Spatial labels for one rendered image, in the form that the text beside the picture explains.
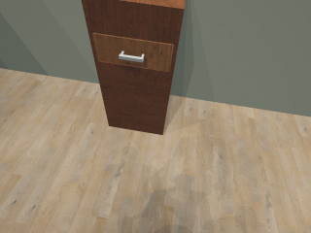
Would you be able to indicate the handle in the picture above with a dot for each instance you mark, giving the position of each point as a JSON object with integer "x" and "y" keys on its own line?
{"x": 131, "y": 57}

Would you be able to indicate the drawer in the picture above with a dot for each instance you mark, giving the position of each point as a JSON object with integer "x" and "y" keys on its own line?
{"x": 157, "y": 55}

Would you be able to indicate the cabinet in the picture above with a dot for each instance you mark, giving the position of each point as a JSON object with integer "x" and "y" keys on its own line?
{"x": 135, "y": 98}

